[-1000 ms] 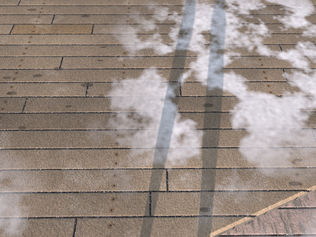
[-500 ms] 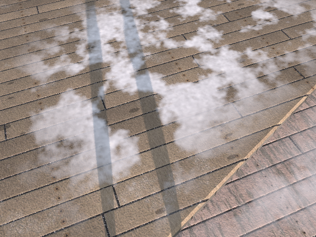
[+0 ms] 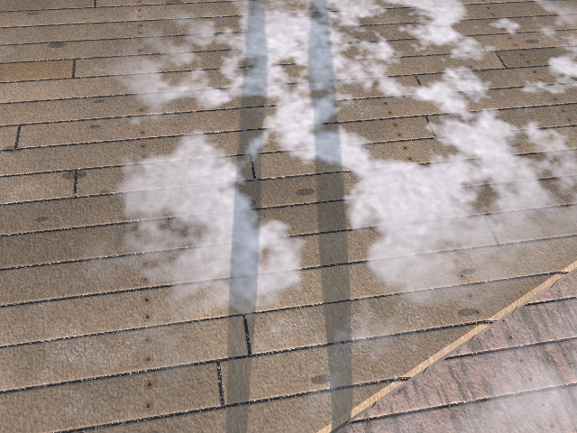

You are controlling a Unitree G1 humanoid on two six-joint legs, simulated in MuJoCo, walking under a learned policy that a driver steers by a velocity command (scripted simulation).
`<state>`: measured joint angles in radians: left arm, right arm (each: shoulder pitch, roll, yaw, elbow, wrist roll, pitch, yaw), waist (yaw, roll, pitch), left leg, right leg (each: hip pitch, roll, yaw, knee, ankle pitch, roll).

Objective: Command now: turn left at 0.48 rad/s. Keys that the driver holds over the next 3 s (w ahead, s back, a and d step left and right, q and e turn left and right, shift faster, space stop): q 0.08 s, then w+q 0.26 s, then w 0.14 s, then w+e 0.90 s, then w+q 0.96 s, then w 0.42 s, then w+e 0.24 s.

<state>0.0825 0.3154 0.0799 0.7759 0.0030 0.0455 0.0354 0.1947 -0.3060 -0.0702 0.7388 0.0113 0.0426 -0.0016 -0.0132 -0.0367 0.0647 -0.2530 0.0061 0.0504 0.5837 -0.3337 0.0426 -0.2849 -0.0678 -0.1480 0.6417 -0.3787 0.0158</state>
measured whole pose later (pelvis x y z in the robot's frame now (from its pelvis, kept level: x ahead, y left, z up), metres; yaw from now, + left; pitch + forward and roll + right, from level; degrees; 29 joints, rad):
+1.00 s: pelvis +0.31 +0.07 +0.03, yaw +4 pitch +1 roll +2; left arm 0.37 0.28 0.05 0.79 -0.03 -0.04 0.00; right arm 0.19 -0.23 -0.03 0.63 -0.01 -0.10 -0.01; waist 0.02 -0.03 0.01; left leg -0.42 0.02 0.09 0.69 -0.29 0.01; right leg -0.43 0.00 0.08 1.20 -0.36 -0.02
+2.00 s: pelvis +0.88 +0.00 +0.04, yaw +2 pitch +2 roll +0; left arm 0.27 0.30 0.03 0.76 -0.01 -0.09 0.00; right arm 0.18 -0.31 -0.06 0.66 0.02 -0.06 0.04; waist 0.00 0.00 0.06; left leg -0.44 -0.09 0.02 0.57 -0.16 0.10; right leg -0.29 0.00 0.03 1.21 -0.43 -0.01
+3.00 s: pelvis +1.41 +0.10 +0.06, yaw +16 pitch +2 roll +0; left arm 0.35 0.31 0.05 0.83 -0.03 -0.06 0.00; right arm 0.15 -0.26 -0.04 0.68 -0.01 -0.08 0.02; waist 0.03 -0.03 0.03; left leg -0.33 -0.01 0.07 0.48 -0.18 0.04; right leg -0.40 -0.04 0.06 1.12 -0.38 -0.01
